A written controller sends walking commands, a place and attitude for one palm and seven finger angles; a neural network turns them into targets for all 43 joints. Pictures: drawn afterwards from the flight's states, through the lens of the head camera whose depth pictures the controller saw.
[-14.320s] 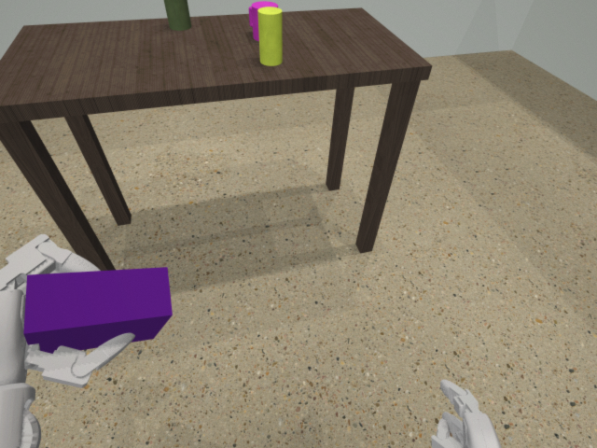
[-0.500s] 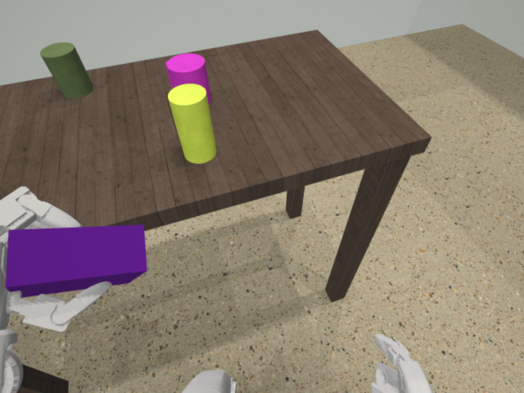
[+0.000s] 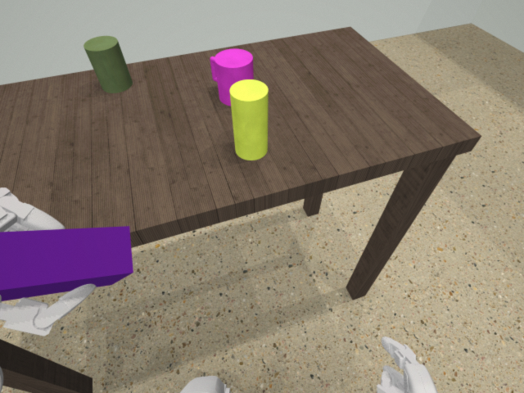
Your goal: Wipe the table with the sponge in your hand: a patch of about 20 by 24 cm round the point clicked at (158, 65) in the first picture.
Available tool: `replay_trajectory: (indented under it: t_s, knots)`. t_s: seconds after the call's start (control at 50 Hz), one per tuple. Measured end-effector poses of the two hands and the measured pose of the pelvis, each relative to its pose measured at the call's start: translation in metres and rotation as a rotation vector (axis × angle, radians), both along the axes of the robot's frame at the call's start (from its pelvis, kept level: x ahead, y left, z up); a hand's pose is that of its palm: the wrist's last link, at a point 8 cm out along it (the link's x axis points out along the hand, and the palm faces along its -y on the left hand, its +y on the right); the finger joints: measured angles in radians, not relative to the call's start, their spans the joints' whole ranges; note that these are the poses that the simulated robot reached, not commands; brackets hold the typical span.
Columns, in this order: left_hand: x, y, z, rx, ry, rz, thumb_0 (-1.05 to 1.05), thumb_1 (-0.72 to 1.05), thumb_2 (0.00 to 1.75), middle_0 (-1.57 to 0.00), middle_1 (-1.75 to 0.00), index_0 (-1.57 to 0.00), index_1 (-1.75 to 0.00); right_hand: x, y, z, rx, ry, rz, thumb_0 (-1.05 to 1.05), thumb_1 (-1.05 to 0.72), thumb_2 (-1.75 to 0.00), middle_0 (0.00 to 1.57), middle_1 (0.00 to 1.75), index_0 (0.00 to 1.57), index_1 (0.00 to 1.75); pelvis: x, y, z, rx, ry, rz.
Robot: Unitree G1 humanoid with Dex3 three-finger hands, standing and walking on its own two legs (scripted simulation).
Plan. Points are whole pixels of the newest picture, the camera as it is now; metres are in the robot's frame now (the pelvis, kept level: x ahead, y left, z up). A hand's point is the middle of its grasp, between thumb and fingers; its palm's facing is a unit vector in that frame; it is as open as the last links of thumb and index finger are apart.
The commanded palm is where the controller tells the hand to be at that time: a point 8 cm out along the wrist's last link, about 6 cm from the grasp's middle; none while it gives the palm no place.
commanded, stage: shuffle to correct the standing spot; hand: left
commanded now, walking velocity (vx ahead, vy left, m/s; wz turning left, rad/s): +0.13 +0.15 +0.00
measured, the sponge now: (82, 261) +0.22 +0.21 +0.16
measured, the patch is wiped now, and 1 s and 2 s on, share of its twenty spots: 0.00 0.00 0.00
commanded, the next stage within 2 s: come to a stop and stand still in 0.82 s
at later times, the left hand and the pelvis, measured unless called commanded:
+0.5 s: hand out of the picture +0.23 +0.30 +0.18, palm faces +0.41 -0.77 -0.50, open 9.5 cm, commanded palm +0.18 +0.33 +0.18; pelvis +0.02 +0.05 +0.01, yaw -1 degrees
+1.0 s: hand (7, 215) +0.27 +0.31 +0.18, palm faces +0.42 -0.79 -0.45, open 9.5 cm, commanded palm +0.22 +0.35 +0.18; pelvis +0.06 +0.08 +0.00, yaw -1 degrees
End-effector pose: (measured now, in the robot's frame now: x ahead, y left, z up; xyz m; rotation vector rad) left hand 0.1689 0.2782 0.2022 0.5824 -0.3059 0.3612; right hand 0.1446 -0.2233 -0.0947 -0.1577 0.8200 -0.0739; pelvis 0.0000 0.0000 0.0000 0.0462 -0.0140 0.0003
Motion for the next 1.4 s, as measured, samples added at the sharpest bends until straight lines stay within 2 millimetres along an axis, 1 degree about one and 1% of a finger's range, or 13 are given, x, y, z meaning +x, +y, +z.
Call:
replay_trajectory:
  t_s: [0.1,0.18,0.24,0.32,0.42,0.54,0.64,0.78,0.9,1.0,1.12,1.26,1.4]
  knots:
    - [0.001,0.037,-0.023,-0.045,0.009,0.031,0.00,-0.45,1.01,-0.80,-1.34,-0.80,-1.34,0.004,0.016,-0.001,-0.052,-0.048,-0.020,0.01,-0.90,-0.90,0.21,0.30,0.20,0.30,0.000,0.028,-0.013,-0.018,-0.016,0.007]
    - [0.006,0.046,-0.037,-0.080,0.023,0.030,0.00,-0.45,1.01,-0.80,-1.34,-0.80,-1.34,0.006,0.033,-0.001,-0.034,-0.076,-0.040,0.01,-0.90,-0.90,0.20,0.30,0.20,0.30,-0.004,0.037,-0.016,0.002,-0.029,-0.006]
    - [0.009,0.040,-0.029,-0.073,0.011,0.010,0.00,-0.45,1.01,-0.80,-1.34,-0.81,-1.34,0.008,0.046,0.000,-0.003,-0.098,-0.027,0.01,-0.90,-0.90,0.20,0.30,0.20,0.30,-0.004,0.039,-0.014,0.008,-0.022,-0.010]
    - [0.009,0.027,-0.003,0.000,-0.046,-0.031,0.00,-0.45,1.01,-0.80,-1.34,-0.81,-1.34,0.012,0.054,-0.006,0.033,-0.111,-0.002,0.01,-0.90,-0.90,0.20,0.30,0.20,0.30,0.000,0.039,-0.014,-0.013,-0.014,-0.004]
    - [0.015,0.038,0.011,0.010,-0.029,-0.020,0.00,-0.45,1.01,-0.81,-1.34,-0.81,-1.34,0.010,0.053,-0.003,0.036,-0.042,-0.008,0.01,-0.90,-0.90,0.21,0.30,0.20,0.30,0.009,0.046,0.001,0.005,0.005,-0.013]
    - [0.026,0.068,-0.019,-0.052,0.118,0.059,0.00,-0.45,1.01,-0.81,-1.34,-0.81,-1.34,0.008,0.046,0.008,-0.021,-0.007,-0.043,0.01,-0.90,-0.90,0.20,0.30,0.20,0.30,0.018,0.059,0.011,0.028,0.008,-0.024]
    - [0.038,0.074,-0.035,-0.133,0.079,-0.001,0.00,-0.45,1.01,-0.81,-1.34,-0.81,-1.34,0.020,0.048,0.013,-0.117,-0.043,-0.049,0.01,-0.90,-0.90,0.20,0.30,0.20,0.30,0.028,0.082,-0.001,-0.008,-0.015,-0.023]
    - [0.058,0.085,-0.010,-0.023,-0.038,-0.075,0.00,-0.45,1.01,-0.81,-1.34,-0.81,-1.34,0.044,0.079,0.018,-0.065,-0.118,-0.086,0.01,-0.90,-0.90,0.20,0.30,0.20,0.30,0.032,0.090,-0.006,-0.008,-0.017,-0.020]
    - [0.055,0.081,0.007,0.035,-0.025,-0.026,0.00,-0.45,1.01,-0.81,-1.34,-0.81,-1.34,0.054,0.099,0.007,0.039,-0.128,-0.053,0.01,-0.90,-0.90,0.20,0.30,0.20,0.30,0.045,0.083,-0.006,-0.014,0.008,-0.036]
    - [0.058,0.073,-0.009,-0.050,0.033,0.031,0.00,-0.45,1.01,-0.81,-1.34,-0.81,-1.34,0.057,0.092,-0.008,0.047,-0.048,-0.023,0.01,-0.90,-0.90,0.21,0.30,0.21,0.30,0.059,0.075,-0.003,-0.027,0.001,-0.019]
    - [0.080,0.069,-0.027,-0.141,0.079,0.038,0.00,-0.45,1.01,-0.81,-1.34,-0.81,-1.34,0.066,0.071,0.006,-0.037,-0.010,-0.011,0.01,-0.90,-0.90,0.21,0.30,0.20,0.30,0.069,0.072,0.007,0.007,-0.003,-0.024]
    - [0.099,0.069,-0.013,-0.106,-0.020,-0.085,0.00,-0.45,1.01,-0.81,-1.34,-0.81,-1.34,0.092,0.058,0.027,-0.131,-0.098,-0.069,0.01,-0.90,-0.90,0.20,0.30,0.20,0.30,0.077,0.084,-0.001,-0.030,-0.016,-0.028]
    - [0.099,0.090,-0.005,-0.053,0.004,-0.067,0.00,-0.45,1.01,-0.81,-1.34,-0.81,-1.34,0.106,0.078,0.039,-0.105,-0.144,-0.068,0.01,-0.90,-0.90,0.20,0.30,0.20,0.30,0.083,0.093,0.004,-0.051,0.011,-0.040]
